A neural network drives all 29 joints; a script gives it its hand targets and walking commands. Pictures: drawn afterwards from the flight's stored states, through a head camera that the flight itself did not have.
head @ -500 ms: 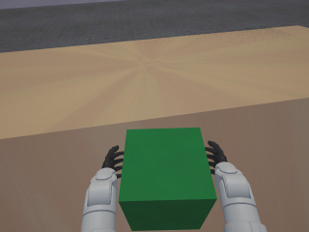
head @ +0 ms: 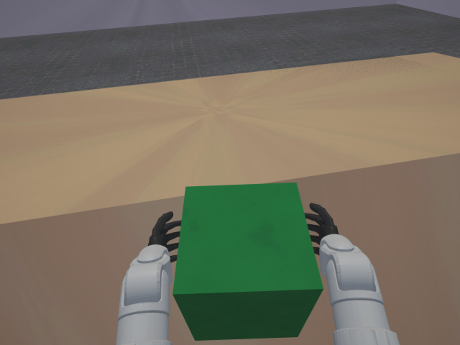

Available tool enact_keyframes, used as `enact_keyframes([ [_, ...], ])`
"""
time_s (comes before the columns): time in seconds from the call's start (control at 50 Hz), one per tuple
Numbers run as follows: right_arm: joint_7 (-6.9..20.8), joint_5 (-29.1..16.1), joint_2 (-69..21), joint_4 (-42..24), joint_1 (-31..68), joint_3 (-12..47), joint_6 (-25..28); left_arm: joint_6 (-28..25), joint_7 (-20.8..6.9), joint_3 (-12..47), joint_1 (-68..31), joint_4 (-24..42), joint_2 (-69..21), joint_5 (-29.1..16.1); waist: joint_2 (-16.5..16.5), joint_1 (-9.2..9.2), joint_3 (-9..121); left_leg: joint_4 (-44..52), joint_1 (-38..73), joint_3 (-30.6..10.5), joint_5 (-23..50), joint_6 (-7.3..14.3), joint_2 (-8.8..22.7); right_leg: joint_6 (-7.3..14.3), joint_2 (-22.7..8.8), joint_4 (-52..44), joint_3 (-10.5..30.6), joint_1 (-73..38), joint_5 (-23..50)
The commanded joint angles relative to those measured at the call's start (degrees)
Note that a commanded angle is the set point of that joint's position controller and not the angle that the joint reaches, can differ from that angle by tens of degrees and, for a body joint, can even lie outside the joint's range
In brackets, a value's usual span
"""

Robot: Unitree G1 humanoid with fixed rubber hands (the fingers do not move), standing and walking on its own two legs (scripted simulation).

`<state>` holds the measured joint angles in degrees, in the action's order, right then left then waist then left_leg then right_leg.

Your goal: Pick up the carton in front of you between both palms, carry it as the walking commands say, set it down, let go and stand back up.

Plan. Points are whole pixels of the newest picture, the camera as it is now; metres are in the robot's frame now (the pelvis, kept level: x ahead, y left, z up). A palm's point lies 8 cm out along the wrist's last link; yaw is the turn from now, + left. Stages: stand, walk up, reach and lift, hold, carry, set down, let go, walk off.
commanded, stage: carry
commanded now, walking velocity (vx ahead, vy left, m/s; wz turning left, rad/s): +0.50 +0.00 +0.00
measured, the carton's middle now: (243, 264) +0.30 +0.00 +0.00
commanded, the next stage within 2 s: none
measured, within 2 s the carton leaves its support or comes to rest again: neither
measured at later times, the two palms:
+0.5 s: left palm (185, 176) +0.46 +0.12 +0.09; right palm (322, 174) +0.46 -0.18 +0.09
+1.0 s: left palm (188, 121) +0.79 +0.15 +0.05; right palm (281, 116) +0.79 -0.14 +0.06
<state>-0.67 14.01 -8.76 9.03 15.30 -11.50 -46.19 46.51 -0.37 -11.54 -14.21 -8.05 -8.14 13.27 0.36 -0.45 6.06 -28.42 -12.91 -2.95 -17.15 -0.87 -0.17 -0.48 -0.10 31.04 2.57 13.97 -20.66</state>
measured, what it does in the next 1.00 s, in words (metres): walks ahead: left foot, then right foot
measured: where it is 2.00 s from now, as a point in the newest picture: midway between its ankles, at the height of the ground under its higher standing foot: (240, 212)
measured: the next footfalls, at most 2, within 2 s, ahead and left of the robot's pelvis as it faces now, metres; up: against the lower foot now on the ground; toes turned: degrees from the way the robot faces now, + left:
left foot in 0.24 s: +0.12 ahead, +0.11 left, +0.00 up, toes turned +10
right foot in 0.52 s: +0.32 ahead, -0.12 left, +0.00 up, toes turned -11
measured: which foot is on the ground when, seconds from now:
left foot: down 0.00-0.08, up 0.10-0.22, down 0.24-0.54, up 0.56-0.92, down 0.94-1.00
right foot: down 0.00-0.26, up 0.28-0.50, down 0.52-0.96, up 0.98-1.00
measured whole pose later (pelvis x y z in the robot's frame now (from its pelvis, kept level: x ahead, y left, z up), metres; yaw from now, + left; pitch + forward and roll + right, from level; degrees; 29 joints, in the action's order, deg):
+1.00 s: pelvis +0.53 +0.01 -0.02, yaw -1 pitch +3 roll +2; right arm -5.2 6.5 -7.7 -15.9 9.5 -5.5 -68.0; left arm 69.1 4.5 -7.2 -8.1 18.2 -7.5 5.9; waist -2.0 0.2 4.8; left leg -33.6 -27.9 16.1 -8.6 6.4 1.8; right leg -1.2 -6.4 50.2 -5.8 6.0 -27.2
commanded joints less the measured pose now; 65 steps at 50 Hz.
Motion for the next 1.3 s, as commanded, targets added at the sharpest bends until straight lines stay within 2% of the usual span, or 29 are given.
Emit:
enact_keyframes([
  [0.0,11.6,-18.5,-49.7,-6.1,29.3,37.0,-1.8,1.1,-11.4,37.6,-32.6,6.2,-50.0,-18.9,6.9,0.55,10.9,11.2,-2.5,-8.9,-23.4,5.3,9.7,0.3,0.9,0.4,-6.3,1.9,-5.7],
  [0.04,10.9,-20.3,-48.0,-9.4,30.1,38.7,-5.2,4.4,-11.0,39.4,-33.4,8.0,-49.4,-21.1,3.7,0.23,7.8,7.4,-9.4,-4.4,-23.3,3.9,7.6,1.1,-1.7,-6.0,-2.9,-1.3,-8.8],
  [0.08,10.5,-22.5,-47.3,-11.8,31.5,40.3,-9.1,8.0,-10.3,39.9,-32.5,9.2,-47.6,-22.2,-13.1,-0.83,6.1,-13.6,-21.3,7.3,-12.3,-0.1,0.8,6.2,-14.6,-19.0,18.5,-8.4,-19.5],
  [0.1,10.5,-24.3,-47.7,-12.8,32.4,41.3,-10.9,9.7,-9.7,40.0,-31.0,10.0,-46.8,-22.6,-14.6,-1.2,3.2,-15.0,-26.9,8.6,-11.6,-0.1,1.3,9.4,-18.9,-21.4,25.6,-10.6,-16.1],
  [0.14,10.7,-28.5,-50.1,-15.7,34.3,44.2,-13.7,12.4,-8.6,41.0,-31.5,15.5,-46.5,-23.5,-9.9,-1.1,5.1,-9.9,-22.6,8.3,-11.1,1.0,2.7,10.9,-17.9,-19.0,19.9,-9.7,-5.2],
  [0.2,10.2,-31.2,-51.3,-18.9,29.0,45.4,-16.8,16.3,-7.9,43.9,-30.0,22.9,-47.8,-27.0,-8.3,-0.27,11.2,4.9,-3.1,14.2,0.8,0.5,-1.1,6.6,-10.7,-12.0,3.7,-3.2,-2.3],
  [0.22,10.0,-31.3,-51.4,-20.0,26.8,45.1,-17.8,17.5,-7.8,44.4,-28.1,24.0,-47.9,-27.7,-7.1,0.02,13.2,6.9,7.5,13.0,3.1,0.6,0.6,5.2,-8.8,-7.9,0.0,3.2,-3.9],
  [0.24,9.7,-30.9,-50.9,-20.8,24.0,44.4,-18.9,18.7,-8.0,44.7,-26.3,24.6,-47.8,-28.2,-1.5,0.99,15.2,10.1,18.2,4.7,-1.2,2.2,6.7,3.7,-6.4,1.0,-4.7,11.7,-5.0],
  [0.26,9.2,-29.3,-49.1,-21.2,21.6,43.2,-19.5,20.0,-8.4,45.3,-27.0,26.3,-48.3,-29.5,14.2,1.74,15.3,13.4,25.8,-14.4,-7.7,7.5,19.0,0.9,-3.0,14.8,-9.9,24.2,-5.2],
  [0.28,8.7,-28.1,-48.9,-21.6,19.5,43.1,-20.4,21.2,-9.0,45.9,-27.5,27.0,-48.3,-30.4,16.4,2.09,11.6,14.3,26.9,-22.4,-3.0,13.1,24.5,1.0,-2.0,16.7,-9.1,32.8,-10.0],
  [0.3,8.4,-27.7,-49.0,-24.6,20.2,43.5,-21.1,21.7,-9.5,46.1,-27.7,27.3,-49.5,-30.9,11.5,2.42,9.3,13.9,26.2,-22.1,4.1,14.8,25.1,1.7,-3.5,18.5,-7.0,35.2,-12.3],
  [0.34,8.2,-28.5,-51.4,-29.4,21.6,44.8,-22.0,22.2,-10.2,45.6,-25.2,27.8,-50.6,-31.5,4.9,2.47,10.3,14.1,26.5,-14.9,6.6,12.9,23.6,1.9,-4.4,17.0,-6.7,35.0,-10.8],
  [0.42,8.8,-31.4,-50.4,-33.9,24.1,46.6,-23.2,23.0,-9.2,45.9,-25.1,32.0,-49.6,-31.4,8.3,1.8,11.2,14.6,14.3,1.6,7.8,7.5,16.4,0.7,-1.8,3.8,-12.6,16.8,3.3],
  [0.48,9.2,-32.2,-47.7,-33.8,22.0,46.7,-24.7,24.0,-8.1,44.1,-20.9,31.7,-47.1,-29.6,4.9,0.68,12.3,5.2,1.4,10.4,5.1,4.4,12.0,0.9,0.6,-4.6,-17.9,-5.4,11.6],
  [0.5,9.4,-32.1,-46.5,-33.3,21.3,46.5,-25.1,24.5,-7.9,43.4,-19.9,31.0,-46.2,-28.8,1.9,0.08,14.7,-3.5,-5.5,13.6,7.1,2.8,10.3,2.1,-1.8,-4.5,-15.1,-16.1,8.9],
  [0.52,9.6,-32.4,-45.1,-33.5,22.4,46.4,-25.9,24.8,-7.7,42.3,-18.5,29.6,-44.8,-27.5,-9.2,-1.39,16.0,-19.2,-15.2,16.6,1.5,-0.6,5.9,6.0,-13.7,-13.1,5.5,-22.5,-3.9],
  [0.54,9.8,-33.5,-45.0,-33.7,24.9,46.8,-26.7,24.9,-7.5,41.3,-18.9,28.1,-44.3,-26.3,-18.5,-1.92,14.7,-31.5,-29.6,13.8,-12.1,-1.5,0.7,13.4,-24.5,-17.9,25.3,-29.5,-2.1],
  [0.56,10.1,-33.7,-45.7,-32.7,25.2,46.7,-26.9,25.2,-7.3,41.6,-20.0,28.6,-45.3,-26.7,-12.9,-1.41,13.4,-38.8,-34.1,7.3,-13.6,0.4,4.1,15.4,-26.3,-17.7,26.7,-28.6,5.2],
  [0.62,10.6,-33.3,-49.1,-30.8,24.7,45.4,-26.0,24.9,-7.6,43.8,-23.9,30.7,-49.8,-28.6,-1.6,-0.76,13.7,-37.3,-32.9,4.5,-5.1,1.6,8.6,11.2,-22.4,-17.1,13.2,-22.9,15.4],
  [0.72,9.3,-29.6,-52.5,-30.0,19.7,45.5,-23.7,23.5,-9.3,46.6,-23.8,32.5,-51.9,-31.5,-5.8,-0.58,11.0,-19.0,-27.4,9.7,4.6,0.6,5.9,7.6,-16.1,-19.2,-2.5,-20.4,24.3],
  [0.84,8.6,-28.1,-50.5,-30.4,16.7,45.6,-23.3,23.2,-10.3,46.1,-19.4,30.8,-49.3,-30.7,-9.8,-0.87,6.0,-2.3,-17.1,16.8,14.9,2.6,2.3,5.5,-13.1,-16.9,-11.0,-17.8,36.3],
  [0.9,9.2,-28.6,-50.2,-29.6,16.3,45.5,-23.1,23.1,-10.4,46.2,-19.2,31.0,-48.6,-30.2,-8.7,0.65,10.3,1.5,1.5,22.0,13.1,3.5,-2.2,2.8,-10.9,-1.5,-17.2,-14.0,47.0],
  [0.92,9.5,-28.7,-50.0,-29.4,16.1,45.4,-23.0,23.0,-10.4,46.2,-19.3,30.9,-48.2,-29.9,-6.1,1.68,13.5,1.4,13.7,18.7,9.3,3.4,0.5,1.7,-9.4,8.4,-16.7,-6.2,38.4],
  [0.94,9.8,-28.3,-49.6,-28.7,15.3,45.2,-22.9,23.1,-10.4,46.2,-19.9,30.9,-47.8,-29.8,3.8,2.49,17.2,7.3,22.3,-3.3,-6.5,7.1,14.9,-0.4,-6.3,23.0,-15.8,4.7,21.8],
  [0.96,10.1,-28.4,-50.3,-27.1,15.2,45.4,-22.3,23.2,-10.4,46.9,-20.7,31.9,-48.4,-29.9,17.7,2.09,19.9,16.0,31.2,-27.1,-6.8,14.7,26.2,-1.5,1.0,37.6,-11.4,19.8,-3.4],
  [0.98,10.4,-29.9,-52.1,-28.3,16.0,46.1,-22.0,22.7,-10.4,47.2,-21.5,31.5,-49.4,-29.7,11.9,1.87,18.1,16.2,29.4,-24.8,2.5,14.9,26.0,0.0,-2.0,44.7,-4.9,24.5,-5.4],
  [1.04,10.6,-31.6,-56.4,-31.1,19.5,47.8,-20.4,20.7,-10.4,47.6,-21.0,30.9,-54.0,-30.1,1.0,1.5,16.4,14.2,19.9,-8.2,16.3,9.9,20.9,2.2,-7.7,39.2,-2.4,23.6,2.4],
  [1.1,11.1,-32.5,-56.4,-32.1,17.5,48.7,-19.6,19.1,-9.6,47.6,-16.6,30.1,-55.3,-28.6,4.8,1.41,16.1,16.4,16.9,-0.2,15.9,8.0,18.5,1.8,-6.9,29.6,-5.6,20.5,5.1],
  [1.28,11.4,-31.9,-48.1,-34.9,14.7,47.3,-20.8,20.2,-7.7,48.3,-16.2,35.3,-49.7,-28.2,8.0,1.48,5.6,17.5,17.1,11.4,23.4,7.6,14.3,1.1,-4.2,3.3,-14.1,21.1,17.3],
])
